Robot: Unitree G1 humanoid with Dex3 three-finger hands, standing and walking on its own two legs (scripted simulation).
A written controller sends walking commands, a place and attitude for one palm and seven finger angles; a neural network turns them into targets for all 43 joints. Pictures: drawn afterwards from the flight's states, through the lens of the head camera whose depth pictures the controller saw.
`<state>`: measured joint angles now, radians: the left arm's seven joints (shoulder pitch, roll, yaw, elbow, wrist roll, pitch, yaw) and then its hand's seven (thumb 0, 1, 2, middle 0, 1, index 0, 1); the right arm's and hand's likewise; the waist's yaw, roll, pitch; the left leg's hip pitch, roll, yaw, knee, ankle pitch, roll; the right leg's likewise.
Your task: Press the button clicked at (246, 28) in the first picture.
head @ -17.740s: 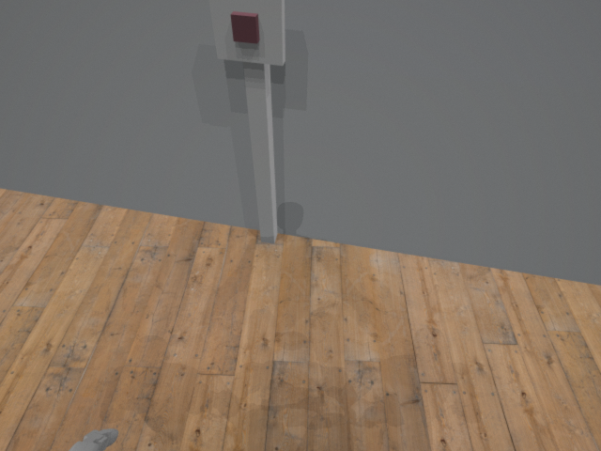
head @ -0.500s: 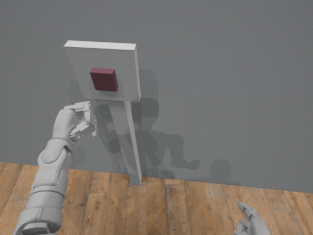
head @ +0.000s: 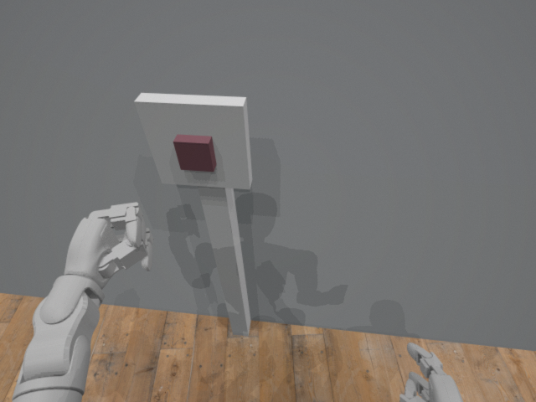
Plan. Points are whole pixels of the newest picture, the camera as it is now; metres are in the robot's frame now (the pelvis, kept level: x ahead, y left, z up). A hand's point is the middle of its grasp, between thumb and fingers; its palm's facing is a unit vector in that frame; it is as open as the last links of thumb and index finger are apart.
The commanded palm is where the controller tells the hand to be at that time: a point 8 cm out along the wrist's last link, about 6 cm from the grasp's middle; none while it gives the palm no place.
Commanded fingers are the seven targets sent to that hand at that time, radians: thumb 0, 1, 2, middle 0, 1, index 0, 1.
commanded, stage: draw the hand back to the body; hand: left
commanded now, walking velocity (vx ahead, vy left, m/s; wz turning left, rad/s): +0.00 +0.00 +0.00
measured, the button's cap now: (196, 152) +0.49 +0.17 +0.13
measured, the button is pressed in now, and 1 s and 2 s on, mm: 0 0 0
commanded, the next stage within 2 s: step back with the hand held close in 1.02 s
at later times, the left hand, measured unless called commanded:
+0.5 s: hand (93, 275) +0.22 +0.22 +0.15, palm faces +0.34 -0.89 -0.32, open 3.1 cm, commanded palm +0.17 +0.27 +0.17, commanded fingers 0.00 0.90 0.90 -1.30 -1.50 -1.30 -1.50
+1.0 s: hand (60, 296) +0.19 +0.24 +0.17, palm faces +0.41 -0.83 -0.38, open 3.1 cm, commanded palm +0.14 +0.28 +0.19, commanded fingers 0.00 0.90 0.90 -1.30 -1.50 -1.30 -1.50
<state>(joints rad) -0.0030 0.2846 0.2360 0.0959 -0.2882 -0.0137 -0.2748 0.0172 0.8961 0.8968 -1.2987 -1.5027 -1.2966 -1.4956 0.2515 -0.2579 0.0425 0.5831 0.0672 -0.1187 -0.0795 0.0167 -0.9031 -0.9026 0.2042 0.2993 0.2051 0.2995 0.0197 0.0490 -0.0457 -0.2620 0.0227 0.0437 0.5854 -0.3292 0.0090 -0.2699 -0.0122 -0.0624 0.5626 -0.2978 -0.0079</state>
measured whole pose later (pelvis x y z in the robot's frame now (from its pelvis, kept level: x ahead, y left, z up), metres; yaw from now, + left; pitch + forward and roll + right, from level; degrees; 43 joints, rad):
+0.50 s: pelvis +0.00 +0.00 +0.01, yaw -1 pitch -4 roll -1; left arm 0.39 0.29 0.20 -0.34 -0.06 -0.08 0.10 0.02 0.89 0.90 -1.30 -1.50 -1.30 -1.49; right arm 0.21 -0.22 0.03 0.63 0.00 -0.09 -0.06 0.02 -0.90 -0.90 0.21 0.30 0.21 0.30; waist 0.05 0.07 0.02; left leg -0.08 0.02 0.06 0.42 -0.26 0.01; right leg -0.09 -0.01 -0.05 0.39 -0.23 0.00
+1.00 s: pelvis +0.01 +0.00 +0.01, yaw -1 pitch -5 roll -1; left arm 0.54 0.30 0.27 -0.47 -0.05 -0.11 0.12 0.02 0.89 0.90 -1.30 -1.50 -1.30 -1.49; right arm 0.20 -0.21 0.01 0.62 0.00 -0.12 -0.07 0.02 -0.90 -0.90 0.20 0.30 0.21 0.30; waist 0.07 0.07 0.02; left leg -0.08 0.03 0.06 0.44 -0.28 0.01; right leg -0.08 0.00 -0.05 0.39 -0.23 -0.01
